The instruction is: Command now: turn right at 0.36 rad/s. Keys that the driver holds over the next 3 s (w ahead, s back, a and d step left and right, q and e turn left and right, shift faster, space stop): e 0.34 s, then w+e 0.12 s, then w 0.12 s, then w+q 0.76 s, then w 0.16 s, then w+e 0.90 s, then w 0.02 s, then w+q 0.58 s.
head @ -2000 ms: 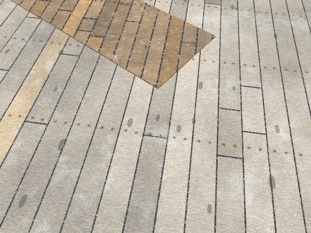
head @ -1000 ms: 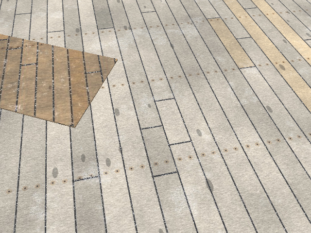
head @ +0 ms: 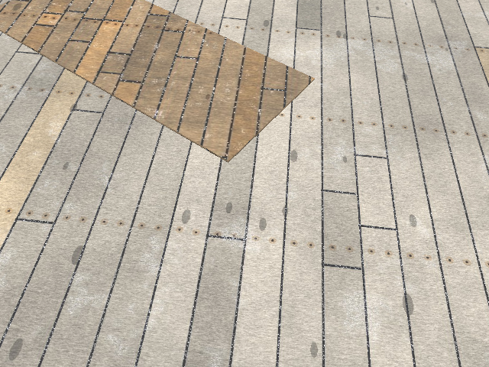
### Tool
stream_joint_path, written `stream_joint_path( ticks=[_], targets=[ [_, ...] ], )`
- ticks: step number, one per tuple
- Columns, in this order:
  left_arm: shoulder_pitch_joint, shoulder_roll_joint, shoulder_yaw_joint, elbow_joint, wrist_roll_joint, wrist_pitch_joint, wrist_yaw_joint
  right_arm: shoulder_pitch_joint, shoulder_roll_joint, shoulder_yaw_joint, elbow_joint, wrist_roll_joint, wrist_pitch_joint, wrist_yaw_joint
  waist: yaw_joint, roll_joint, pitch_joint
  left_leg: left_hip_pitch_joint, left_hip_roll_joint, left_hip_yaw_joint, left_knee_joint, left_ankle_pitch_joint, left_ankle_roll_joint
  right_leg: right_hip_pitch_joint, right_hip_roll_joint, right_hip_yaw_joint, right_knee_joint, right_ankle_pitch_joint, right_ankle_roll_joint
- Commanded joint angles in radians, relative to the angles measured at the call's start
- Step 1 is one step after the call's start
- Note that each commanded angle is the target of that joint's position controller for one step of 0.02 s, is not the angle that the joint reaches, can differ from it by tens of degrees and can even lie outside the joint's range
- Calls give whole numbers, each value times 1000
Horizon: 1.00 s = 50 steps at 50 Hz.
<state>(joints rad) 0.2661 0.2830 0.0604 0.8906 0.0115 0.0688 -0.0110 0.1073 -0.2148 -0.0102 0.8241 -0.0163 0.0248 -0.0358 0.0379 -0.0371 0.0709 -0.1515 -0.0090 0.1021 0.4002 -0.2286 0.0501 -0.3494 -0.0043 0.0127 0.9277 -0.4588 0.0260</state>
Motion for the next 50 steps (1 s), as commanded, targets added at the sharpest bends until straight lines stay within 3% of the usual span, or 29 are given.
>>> stream_joint_path(
  ticks=[1,6,8,9,10,11,12,13,14,15,16,17,19,21,22,29,36,39,40,41,42,43,44,45,47,49,50],
  targets=[
    [-40,61,15,-79,2,-5,-8,46,-174,-52,-28,-6,-6,-6,-56,159,-45,88,284,-163,-96,321,178,-89,-12,-23,-40,-8,3],
    [-39,60,15,-113,-7,-8,-19,30,-209,-69,-32,-13,-8,9,-46,185,-92,51,318,-136,-33,383,166,25,-7,-71,-187,-6,-37],
    [-4,55,14,-114,-9,-15,-23,9,-225,-76,-38,-8,-3,12,-15,172,-105,11,312,-104,29,338,123,114,7,-95,-322,80,-63],
    [23,58,15,-109,-6,-25,-20,10,-226,-79,-35,-6,1,14,8,136,-108,-47,291,-67,95,245,72,196,17,-83,-451,193,-79],
    [39,119,29,-110,10,-40,-11,46,-199,-76,-31,-8,5,20,11,-28,-95,-159,220,11,274,59,-3,269,-70,99,-623,248,-107],
    [35,278,62,-142,8,-52,-5,40,-116,-54,-92,-11,13,21,-19,-286,-72,-424,20,69,500,-403,-82,324,-368,520,-667,594,-223],
    [104,280,73,-120,7,-49,-3,-36,-149,-54,-103,-13,25,4,49,-178,-87,-416,4,-92,641,-431,-73,255,-388,516,-661,636,-333],
    [57,224,59,-124,2,-44,2,-21,-165,-59,-94,1,30,5,6,-96,-51,-425,30,-127,695,-342,-67,230,-327,421,-652,568,-328],
    [-23,176,45,-140,-5,-39,7,0,-176,-64,-77,10,24,11,-28,-54,-21,-419,45,-141,680,-241,-62,206,-252,341,-658,495,-283],
    [-75,153,38,-156,-8,-36,11,14,-190,-69,-68,1,17,14,-46,-63,-26,-424,46,-140,665,-183,-61,228,-200,304,-653,486,-247],
    [-86,140,34,-166,-11,-37,15,42,-197,-72,-55,-15,16,20,-47,-76,-51,-412,38,-130,683,-146,-69,248,-172,276,-643,551,-243],
    [-66,134,31,-164,-13,-39,12,55,-194,-73,-50,-19,18,25,-43,-55,-79,-407,31,-131,703,-131,-75,274,-166,269,-632,613,-240],
    [-9,152,38,-150,-13,-46,6,60,-185,-70,-57,-20,18,36,-28,-43,-111,-427,36,-134,673,-106,-87,308,-155,311,-678,319,-252],
    [20,153,38,-141,-5,-48,3,18,-188,-72,-72,-26,18,45,-7,-74,-62,-483,38,-136,606,-92,-95,313,-147,382,-743,10,-260],
    [32,155,38,-138,-2,-51,3,3,-191,-74,-78,-27,14,47,0,-85,-39,-500,37,-137,570,-89,-101,312,-149,409,-762,-44,-263],
    [111,154,31,-97,8,-95,7,-39,-160,-61,-84,-25,-34,58,31,-65,-23,-479,43,-122,361,-33,-91,323,-163,426,-774,23,-279],
    [144,164,28,-67,17,-131,8,-91,-159,-48,-122,-10,-58,72,47,-52,21,-394,44,-92,241,-47,-19,287,-210,378,-780,59,-271],
    [116,173,28,-59,15,-140,14,-24,-154,-47,-120,-6,-64,73,-7,-32,28,-238,14,-71,153,-45,20,242,-217,299,-735,241,-238],
    [89,173,26,-59,11,-141,15,58,-148,-49,-95,-7,-67,68,-57,-24,3,-83,-14,-55,88,-6,33,178,-198,250,-667,361,-214],
    [78,156,18,-61,13,-145,16,180,-173,-62,-51,-8,-73,59,-109,21,-60,78,-47,-66,59,-25,47,132,-150,178,-523,502,-190],
    [66,110,0,-80,14,-151,12,317,-247,-83,-24,-21,-83,46,-167,146,-130,248,111,-293,-42,-177,98,20,-71,63,-221,517,-147],
    [78,60,-13,-124,12,-158,4,398,-363,-109,-10,-19,-84,47,-144,350,-163,402,344,-795,-184,-320,216,-285,91,-46,80,48,-87],
    [52,126,-1,-112,41,-152,8,351,-282,-92,-7,3,-79,63,-106,165,-84,333,343,-860,-212,-360,222,-378,52,55,181,-7,-97],
    [31,126,0,-111,39,-154,-2,269,-247,-84,-31,7,-78,68,-68,92,-22,249,311,-727,-187,-286,216,-389,-6,67,208,89,-100],
    [-2,110,-7,-113,36,-157,-15,222,-202,-72,-45,3,-83,66,-46,57,-10,164,218,-553,-202,-29,184,-344,-53,51,158,187,-78],
    [-6,103,-13,-117,48,-136,-22,236,-195,-68,-32,13,-94,59,-34,103,-29,126,168,-473,-209,194,179,-301,-60,25,126,214,-39],
    [-20,99,-15,-125,49,-128,-23,260,-196,-69,-20,19,-98,55,-32,96,-32,127,157,-447,-203,298,187,-311,-57,12,120,216,-21]
  ],
)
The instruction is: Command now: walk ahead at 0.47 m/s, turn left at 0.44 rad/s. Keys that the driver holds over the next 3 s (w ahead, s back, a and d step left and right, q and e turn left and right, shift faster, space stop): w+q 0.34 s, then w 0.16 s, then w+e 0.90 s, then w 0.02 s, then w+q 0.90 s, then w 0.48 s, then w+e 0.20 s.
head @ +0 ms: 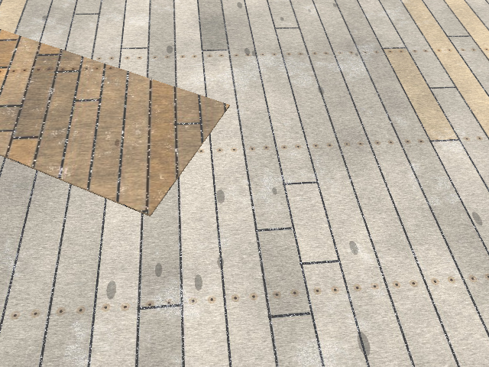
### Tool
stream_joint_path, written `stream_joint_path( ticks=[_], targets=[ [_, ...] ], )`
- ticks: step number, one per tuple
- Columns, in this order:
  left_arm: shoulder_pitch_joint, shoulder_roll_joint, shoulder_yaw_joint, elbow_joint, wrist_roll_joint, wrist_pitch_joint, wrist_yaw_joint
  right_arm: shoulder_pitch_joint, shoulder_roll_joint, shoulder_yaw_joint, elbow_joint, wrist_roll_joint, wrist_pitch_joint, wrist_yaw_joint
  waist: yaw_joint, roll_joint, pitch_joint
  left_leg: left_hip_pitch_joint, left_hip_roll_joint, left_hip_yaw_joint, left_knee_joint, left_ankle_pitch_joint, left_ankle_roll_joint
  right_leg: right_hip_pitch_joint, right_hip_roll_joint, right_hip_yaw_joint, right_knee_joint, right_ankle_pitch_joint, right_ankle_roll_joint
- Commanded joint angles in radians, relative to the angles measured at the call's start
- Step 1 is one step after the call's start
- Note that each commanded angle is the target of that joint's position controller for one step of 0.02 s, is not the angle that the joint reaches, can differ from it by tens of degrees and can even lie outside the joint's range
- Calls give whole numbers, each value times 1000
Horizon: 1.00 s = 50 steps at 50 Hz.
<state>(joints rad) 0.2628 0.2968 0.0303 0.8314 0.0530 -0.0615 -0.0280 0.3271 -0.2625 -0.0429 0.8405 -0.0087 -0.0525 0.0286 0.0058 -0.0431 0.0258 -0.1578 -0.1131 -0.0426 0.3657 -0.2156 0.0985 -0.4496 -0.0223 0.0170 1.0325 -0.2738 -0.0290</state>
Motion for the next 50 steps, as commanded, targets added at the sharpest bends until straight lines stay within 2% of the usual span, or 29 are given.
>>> stream_joint_path(
  ticks=[1,6,11,13,15,16,17,18,19,20,21,22,24,27,28,29,31,33,36,38,40,41,42,43,44,45,46,48,50],
  targets=[
    [-39,80,13,-76,7,9,-6,57,-157,-40,-29,15,-21,-12,-1,98,9,128,252,-285,-170,326,143,-224,-38,-3,-1,41,49],
    [-257,55,-6,-161,-4,15,-13,160,-148,-42,9,12,-11,-25,-58,105,40,122,199,-252,-152,524,103,-273,-11,-49,-194,177,79],
    [-389,50,-23,-220,-20,5,-12,206,-161,-45,27,3,-4,-43,-92,126,32,179,215,-301,-100,643,75,-186,40,-45,-409,262,43],
    [-321,78,-17,-208,-25,1,-1,149,-175,-48,15,1,-6,-50,-39,132,11,155,218,-310,-50,719,46,-22,60,-27,-491,239,10],
    [-97,139,8,-140,-30,-9,23,100,-197,-52,4,-1,-13,-40,57,119,-107,130,178,-292,186,890,7,269,88,-25,-534,190,-30],
    [51,166,20,-114,-20,-22,41,78,-187,-51,-8,9,-21,-31,130,96,-191,12,137,-277,390,730,-6,501,-7,51,-563,181,-60],
    [183,232,37,-109,6,-26,60,120,-91,-28,-35,9,-30,-31,134,-75,-331,-124,68,-185,670,158,-4,707,-284,318,-560,58,-98],
    [109,273,51,-117,2,-9,54,258,-70,-22,-52,33,-15,-33,34,-282,-415,-366,-49,-91,914,-360,-25,797,-463,788,-688,-18,-239],
    [33,166,42,-132,-18,-1,43,209,-147,-30,-10,-9,1,-40,23,-60,-260,-434,51,-93,959,-248,-19,639,-402,729,-722,-139,-231],
    [-21,85,21,-133,-24,-5,37,121,-142,-30,-16,-19,3,-29,26,22,-134,-416,76,-81,920,-156,-24,494,-339,552,-745,-100,-209],
    [-35,54,14,-117,-16,-11,31,89,-118,-26,-23,-19,4,-21,9,43,-65,-398,100,-75,877,-125,-27,395,-289,437,-778,2,-189],
    [-8,53,11,-95,-15,-20,32,58,-108,-26,-28,-29,10,-12,4,16,-28,-381,119,-78,832,-119,-30,343,-247,346,-787,133,-169],
    [12,68,15,-61,-26,-39,24,75,-86,-19,-30,-32,27,1,-24,-48,-30,-344,121,-67,789,-119,-38,288,-221,268,-822,209,-175],
    [53,71,17,-22,-40,-59,13,-13,-75,-12,-60,-40,31,10,-27,-37,-9,-413,135,-48,690,-74,-52,303,-204,197,-862,282,-194],
    [58,65,15,-13,-44,-55,13,-51,-72,-8,-71,-45,32,15,-30,-18,-6,-436,154,-12,655,-26,-61,304,-178,171,-884,264,-188],
    [67,82,18,-5,-47,-53,11,-99,-58,2,-95,-46,29,17,-26,-49,11,-441,179,13,569,-1,-74,285,-185,169,-892,286,-203],
    [104,72,19,18,-50,-45,9,-214,-35,20,-129,-41,19,20,3,-37,36,-412,180,52,424,72,-97,266,-144,124,-890,331,-188],
    [142,93,27,35,-47,-37,11,-281,-36,29,-145,-29,12,21,26,-33,33,-356,156,77,318,124,-110,266,-127,110,-871,370,-173],
    [192,120,37,59,-44,-27,13,-328,-56,29,-164,-21,2,9,40,-35,14,-302,132,81,244,126,-105,320,-154,151,-813,433,-160],
    [188,129,41,63,-40,-20,17,-309,-76,22,-165,-20,-7,-2,20,-46,4,-238,122,69,191,69,-90,344,-169,188,-758,438,-147],
    [176,121,41,65,-47,-17,18,-139,-116,3,-112,-32,-25,-21,-58,0,-69,18,111,59,72,66,-56,297,-110,156,-552,489,-112],
    [150,83,31,34,-57,-22,16,17,-186,-19,-89,-53,-36,-36,-129,90,-181,234,281,-114,31,-44,-9,170,-44,103,-311,332,-85],
    [220,-34,7,-8,-79,-21,19,81,-285,-43,-91,-66,-27,-46,-109,288,-289,474,554,-466,-40,-145,77,-128,88,-10,-19,-192,-46],
    [216,67,31,4,-54,-2,30,62,-239,-43,-88,-38,-10,-45,-102,223,-262,381,574,-595,-100,-271,120,-219,60,22,116,-256,-57],
    [168,84,42,10,-44,8,26,-11,-151,-20,-99,-31,-10,-40,-68,134,-124,269,516,-467,-122,-290,101,-236,9,53,145,-175,-64],
    [135,59,41,7,-43,11,16,-63,-102,-9,-101,-26,-17,-36,-45,123,-51,173,465,-340,-151,-174,82,-220,-21,49,123,-107,-57],
    [123,47,43,9,-39,19,10,-82,-74,-3,-99,-26,-24,-35,-27,142,-23,117,425,-239,-172,-67,57,-191,-40,41,101,-72,-49],
    [121,22,42,3,-22,41,-5,-69,-73,-5,-80,-20,-39,-38,-3,171,-18,55,395,-135,-196,52,53,-152,-50,24,96,-36,-27],
    [61,12,43,-22,-21,53,-17,-49,-74,-10,-63,-11,-56,-37,4,141,-1,56,391,-64,-220,142,60,-192,-59,25,90,21,-15]
  ],
)
Over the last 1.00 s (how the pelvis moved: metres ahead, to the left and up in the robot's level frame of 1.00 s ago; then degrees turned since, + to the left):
0.19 -0.03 0.00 -10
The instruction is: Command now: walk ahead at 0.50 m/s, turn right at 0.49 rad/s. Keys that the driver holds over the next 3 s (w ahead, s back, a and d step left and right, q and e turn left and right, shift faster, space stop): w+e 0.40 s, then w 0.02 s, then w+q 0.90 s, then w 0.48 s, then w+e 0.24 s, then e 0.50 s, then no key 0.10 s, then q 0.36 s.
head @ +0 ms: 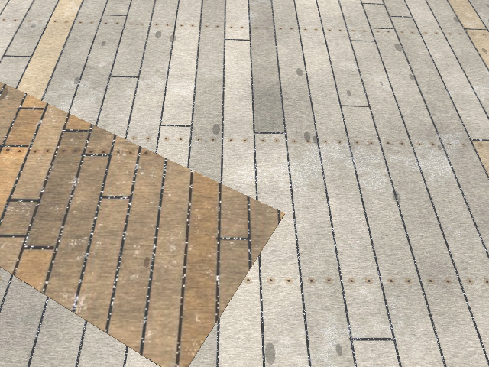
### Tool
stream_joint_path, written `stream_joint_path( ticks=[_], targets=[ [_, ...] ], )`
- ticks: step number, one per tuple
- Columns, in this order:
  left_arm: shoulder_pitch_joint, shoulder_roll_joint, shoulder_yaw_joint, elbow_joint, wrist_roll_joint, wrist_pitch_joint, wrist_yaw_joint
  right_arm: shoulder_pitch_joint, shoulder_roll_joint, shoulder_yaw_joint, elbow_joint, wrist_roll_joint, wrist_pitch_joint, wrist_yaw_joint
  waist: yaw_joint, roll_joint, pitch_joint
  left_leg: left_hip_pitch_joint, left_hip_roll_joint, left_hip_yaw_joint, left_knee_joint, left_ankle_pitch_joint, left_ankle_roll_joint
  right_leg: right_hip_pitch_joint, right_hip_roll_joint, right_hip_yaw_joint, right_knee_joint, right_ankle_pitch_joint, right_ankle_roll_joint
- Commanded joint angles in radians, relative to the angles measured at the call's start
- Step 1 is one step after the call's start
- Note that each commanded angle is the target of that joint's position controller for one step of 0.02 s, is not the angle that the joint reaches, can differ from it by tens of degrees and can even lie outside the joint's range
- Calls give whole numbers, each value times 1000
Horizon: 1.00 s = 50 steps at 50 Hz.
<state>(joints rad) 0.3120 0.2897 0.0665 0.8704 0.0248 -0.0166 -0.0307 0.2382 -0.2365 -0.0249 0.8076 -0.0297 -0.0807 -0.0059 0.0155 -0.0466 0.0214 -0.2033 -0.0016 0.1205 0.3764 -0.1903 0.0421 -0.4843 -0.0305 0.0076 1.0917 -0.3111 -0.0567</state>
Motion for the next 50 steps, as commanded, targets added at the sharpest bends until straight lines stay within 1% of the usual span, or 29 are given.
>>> stream_joint_path(
  ticks=[1,6,8,12,14,15,16,17,18,19,20,21,22,23,24,27,28,30,33,39,42,43,44,45,46,47,48,49,50],
  targets=[
    [-18,16,7,-73,8,12,-20,52,-103,-31,-22,11,-31,-2,-5,135,10,113,277,-191,-236,158,116,-186,-55,31,19,88,19],
    [-187,-8,-9,-140,9,12,-42,103,-106,-36,16,7,-28,0,-27,127,45,132,249,-30,-231,271,105,-216,-57,-12,-190,253,30],
    [-263,-14,-18,-169,10,9,-51,118,-126,-42,25,8,-27,-2,-43,130,59,127,251,17,-230,277,95,-163,-50,-51,-311,294,16],
    [-339,10,-17,-210,18,11,-55,173,-165,-54,56,7,-9,-10,-60,125,71,228,283,71,-166,424,74,-104,-14,-120,-434,194,-37],
    [-302,26,-8,-207,23,11,-45,182,-195,-60,66,5,6,-15,-34,142,31,281,286,111,-21,737,60,-12,49,-159,-467,85,-79],
    [-226,41,1,-189,24,6,-38,186,-210,-63,70,6,17,-17,0,144,-20,293,283,125,119,855,57,77,92,-169,-490,43,-104],
    [-78,62,16,-143,28,-4,-26,176,-217,-64,64,10,27,-17,68,115,-106,236,265,149,329,823,40,262,132,-165,-561,70,-133],
    [91,136,45,-94,37,-9,-7,178,-196,-56,37,5,28,-15,134,31,-217,30,242,152,620,532,6,528,20,16,-604,-14,-180],
    [50,262,76,-119,15,0,5,186,-87,-35,-49,18,17,5,62,-257,-304,-444,34,113,1005,-314,-65,838,-281,584,-704,-68,-318],
    [92,262,77,-144,-2,12,12,85,-174,-49,-74,8,7,8,120,-71,-332,-555,13,-106,1088,-322,-62,836,-326,718,-798,70,-343],
    [62,225,67,-118,-7,13,23,10,-151,-43,-92,19,-3,13,102,-3,-201,-597,69,-142,1059,-223,-49,749,-295,539,-787,189,-323],
    [22,155,48,-105,-12,5,28,46,-131,-34,-72,22,-12,9,44,56,-94,-541,112,-136,938,-155,-42,594,-256,417,-788,362,-278],
    [-37,104,32,-107,-14,-3,29,58,-118,-33,-54,11,-1,11,-2,89,-64,-463,138,-142,853,-138,-38,491,-194,320,-819,380,-222],
    [-64,82,21,-111,-13,-16,30,120,-107,-27,-35,-5,19,12,-35,32,-64,-374,141,-136,821,-134,-44,408,-188,281,-837,462,-225],
    [-64,54,10,-101,-13,-31,25,142,-106,-27,-16,-14,38,14,-47,28,-62,-327,144,-133,799,-135,-45,370,-169,240,-854,525,-217],
    [-29,77,11,-65,-12,-58,19,115,-97,-33,-4,-3,62,33,-50,40,-32,-357,134,-114,726,-38,-41,354,-122,134,-921,478,-174],
    [3,95,14,-53,-12,-64,17,76,-85,-28,-25,-2,63,36,-35,3,-7,-381,145,-120,678,-5,-41,344,-151,133,-939,503,-182],
    [36,84,11,-31,-12,-68,16,-11,-90,-30,-41,2,61,36,-7,14,37,-456,138,-134,605,65,-37,387,-144,93,-963,480,-160],
    [53,76,4,-17,-7,-75,22,-82,-83,-30,-56,10,55,42,16,10,55,-491,94,-157,489,157,-24,447,-140,23,-978,467,-127],
    [110,59,-12,33,-4,-79,46,-218,-61,-17,-105,-3,47,58,53,7,97,-481,42,-60,277,177,20,582,-173,-75,-950,626,-89],
    [102,100,-10,49,3,-73,61,-169,-67,-22,-106,-3,48,54,12,-32,42,-352,-32,14,227,45,75,645,-189,-122,-783,1058,-63],
    [94,115,-7,50,7,-67,65,-104,-80,-28,-90,-5,48,50,-19,-49,-1,-281,-67,32,221,-9,99,658,-192,-136,-670,1202,-58],
    [86,131,-3,46,10,-58,67,4,-103,-40,-58,-7,43,46,-65,-55,-65,-163,-97,29,187,-35,124,641,-191,-149,-507,1229,-55],
    [64,141,-2,33,3,-54,68,158,-140,-59,-14,-19,35,39,-143,-31,-144,66,-80,-32,111,2,166,507,-175,-171,-283,1062,-38],
    [76,83,-20,-21,-19,-65,58,284,-265,-98,1,-32,39,23,-176,129,-267,385,176,-388,103,-41,288,184,-83,-199,103,622,1],
    [79,59,-20,-61,-17,-74,42,230,-297,-106,-10,-3,44,24,-109,255,-335,539,371,-881,-30,113,416,-138,122,-67,364,-224,26],
    [-17,87,-17,-74,3,-79,37,193,-265,-103,-1,28,49,24,-120,97,-233,469,321,-756,-46,78,382,-232,37,72,373,-130,13],
    [-47,80,-23,-94,-7,-92,31,136,-218,-90,-6,28,52,19,-88,62,-114,320,300,-637,-78,107,341,-233,-8,62,295,-43,14],
    [-58,79,-20,-90,-4,-93,32,104,-167,-76,-4,24,50,20,-51,-2,-20,185,242,-541,-96,255,285,-182,-38,50,205,-15,18]
  ],
)
Over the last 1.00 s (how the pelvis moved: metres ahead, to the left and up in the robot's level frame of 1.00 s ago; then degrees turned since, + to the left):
0.53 0.10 0.00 5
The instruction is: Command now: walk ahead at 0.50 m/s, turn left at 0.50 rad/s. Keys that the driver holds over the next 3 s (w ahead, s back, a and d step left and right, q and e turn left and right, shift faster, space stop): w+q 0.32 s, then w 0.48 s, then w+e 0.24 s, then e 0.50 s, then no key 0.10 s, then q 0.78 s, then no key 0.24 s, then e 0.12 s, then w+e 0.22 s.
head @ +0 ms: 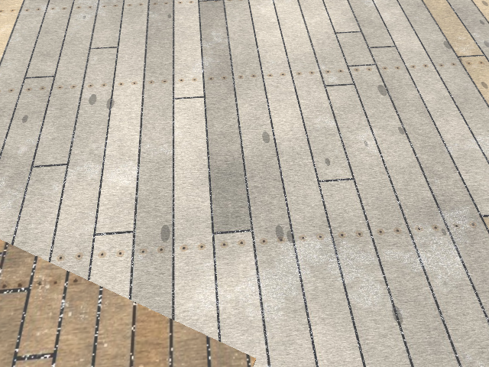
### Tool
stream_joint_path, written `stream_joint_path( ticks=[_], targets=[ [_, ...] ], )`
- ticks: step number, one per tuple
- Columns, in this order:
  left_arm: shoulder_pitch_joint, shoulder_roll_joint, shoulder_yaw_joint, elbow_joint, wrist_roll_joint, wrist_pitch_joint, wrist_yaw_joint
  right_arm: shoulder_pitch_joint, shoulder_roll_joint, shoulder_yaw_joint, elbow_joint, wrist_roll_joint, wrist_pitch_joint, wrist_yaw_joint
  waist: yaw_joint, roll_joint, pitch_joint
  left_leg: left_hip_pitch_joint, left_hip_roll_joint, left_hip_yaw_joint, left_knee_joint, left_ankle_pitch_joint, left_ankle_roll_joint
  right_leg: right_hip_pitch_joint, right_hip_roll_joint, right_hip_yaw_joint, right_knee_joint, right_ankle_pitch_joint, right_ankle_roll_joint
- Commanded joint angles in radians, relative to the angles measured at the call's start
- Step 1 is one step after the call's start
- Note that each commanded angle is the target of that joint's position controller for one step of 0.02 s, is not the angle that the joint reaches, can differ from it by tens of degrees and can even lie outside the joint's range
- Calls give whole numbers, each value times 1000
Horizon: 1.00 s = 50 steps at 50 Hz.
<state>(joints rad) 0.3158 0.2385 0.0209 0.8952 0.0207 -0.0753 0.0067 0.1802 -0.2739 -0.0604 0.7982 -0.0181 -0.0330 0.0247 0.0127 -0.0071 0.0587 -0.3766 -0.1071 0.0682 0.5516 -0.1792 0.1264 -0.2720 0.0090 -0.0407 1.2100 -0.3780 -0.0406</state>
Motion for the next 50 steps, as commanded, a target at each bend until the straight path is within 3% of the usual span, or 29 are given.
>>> stream_joint_path(
  ticks=[1,3,6,7,11,16,18,20,21,22,23,24,25,26,27,28,29,32,36,39,42,44,46,47,48,49,50],
  targets=[
    [-40,118,23,-118,15,-15,-7,120,-114,-34,0,18,2,-15,-7,-36,-48,280,303,-432,-306,212,175,-345,-91,94,33,59,18],
    [-10,108,19,-119,33,22,-12,117,-112,-30,-2,20,-15,-14,18,17,-47,196,263,-381,-327,309,178,-282,-103,81,-37,55,52],
    [-77,96,19,-145,33,44,-20,135,-141,-39,3,19,-24,-16,11,7,-43,169,193,-326,-363,231,142,-322,-104,47,-150,160,85],
    [-116,92,17,-169,30,44,-21,171,-158,-41,6,20,-26,-16,-3,48,-22,162,210,-344,-364,283,148,-343,-113,48,-215,191,94],
    [-277,93,12,-221,23,38,-24,251,-152,-45,21,20,-20,-20,-71,61,-17,263,186,-357,-331,315,105,-401,-89,45,-412,325,107],
    [-397,100,3,-274,11,22,-31,305,-166,-49,20,4,-14,-32,-112,74,-26,377,213,-420,-248,423,94,-383,-37,51,-568,331,84],
    [-351,117,7,-268,9,13,-30,274,-170,-49,11,1,-18,-40,-79,87,-33,379,234,-432,-218,455,66,-279,-26,59,-647,307,54],
    [-194,152,24,-217,9,3,-18,233,-178,-47,7,1,-27,-39,-7,86,-87,337,219,-415,-98,618,27,-37,17,38,-701,244,12],
    [-66,174,35,-182,15,-8,-7,229,-167,-41,14,7,-33,-31,59,39,-155,299,165,-361,76,621,5,139,-2,45,-762,267,-18],
    [85,236,49,-173,36,-16,9,245,-105,-21,-9,14,-41,-24,110,-53,-289,176,112,-303,338,365,-17,360,-209,266,-785,85,-71],
    [105,331,76,-157,43,-3,10,404,-30,-8,-13,40,-38,-22,33,-292,-374,-123,-62,-195,614,-331,-56,564,-448,743,-891,25,-213],
    [52,254,70,-158,15,10,0,372,-117,-15,15,1,-27,-32,21,-148,-278,-230,13,-208,704,-317,-44,463,-430,827,-936,-113,-221],
    [-24,170,51,-171,5,10,-6,269,-126,-18,5,-7,-25,-25,17,-37,-139,-230,50,-213,694,-217,-47,323,-374,657,-953,-94,-197],
    [-61,130,40,-165,9,5,-11,208,-109,-12,-9,-8,-27,-17,10,-5,-79,-215,78,-205,648,-164,-51,234,-319,521,-971,32,-172],
    [-59,119,36,-151,11,0,-9,184,-102,-11,-15,-13,-22,-10,-2,-42,-55,-197,100,-195,606,-148,-56,190,-274,422,-983,148,-148],
    [-39,113,33,-132,7,-6,-8,184,-94,-9,-16,-22,-14,-3,-11,-72,-53,-163,110,-185,572,-142,-63,158,-235,347,-993,241,-130],
    [-24,124,36,-115,2,-14,-11,199,-82,-4,-13,-24,-7,2,-21,-109,-69,-145,105,-172,561,-145,-72,148,-232,329,-999,296,-146],
    [13,127,38,-82,-9,-33,-18,140,-70,3,-26,-26,2,10,-26,-94,-49,-200,124,-145,492,-102,-91,155,-220,253,-1039,376,-162],
    [61,122,39,-44,-14,-26,-20,-34,-38,27,-78,-24,-1,19,3,-83,-4,-251,177,-74,298,33,-119,155,-194,179,-1090,396,-160],
    [106,142,44,-16,-13,-24,-22,-136,-18,43,-105,-15,-10,22,30,-90,1,-177,165,-28,125,106,-117,155,-177,121,-1072,466,-139],
    [161,144,43,15,-11,-17,-20,-197,-37,40,-121,-12,-14,14,48,-69,6,-137,140,-11,58,95,-101,207,-203,147,-1024,561,-134],
    [148,167,49,22,-7,-10,-14,-174,-49,36,-121,-13,-22,6,21,-75,0,-79,127,-23,12,43,-82,233,-228,180,-964,628,-127],
    [127,173,49,26,-14,-4,-11,-2,-77,19,-63,-24,-39,-11,-64,-32,-78,166,91,-17,-107,41,-53,207,-183,150,-761,754,-98],
    [118,145,41,12,-20,-7,-12,155,-132,-1,-21,-41,-51,-25,-126,23,-184,404,185,-114,-122,13,-19,84,-127,113,-557,629,-76],
    [155,42,15,-35,-45,-10,-14,266,-230,-24,-21,-62,-53,-38,-144,195,-323,679,479,-466,-180,-128,48,-200,-8,30,-237,181,-33],
    [195,100,35,-26,-30,3,-4,256,-241,-34,-11,-30,-34,-34,-117,245,-339,633,572,-690,-277,-172,107,-329,45,53,-73,-149,-41],
    [148,138,50,-13,-13,17,-1,172,-155,-13,-24,-16,-28,-30,-82,120,-196,513,519,-572,-292,-239,87,-362,-22,105,-22,-86,-51]
  ],
)
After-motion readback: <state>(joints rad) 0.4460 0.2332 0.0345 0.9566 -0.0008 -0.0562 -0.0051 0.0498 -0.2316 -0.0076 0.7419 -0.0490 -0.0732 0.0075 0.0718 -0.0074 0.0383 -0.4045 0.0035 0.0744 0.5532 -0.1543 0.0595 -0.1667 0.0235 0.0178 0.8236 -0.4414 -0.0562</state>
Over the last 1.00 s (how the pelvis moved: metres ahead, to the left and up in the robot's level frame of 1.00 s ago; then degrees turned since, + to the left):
0.53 -0.09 -0.02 -4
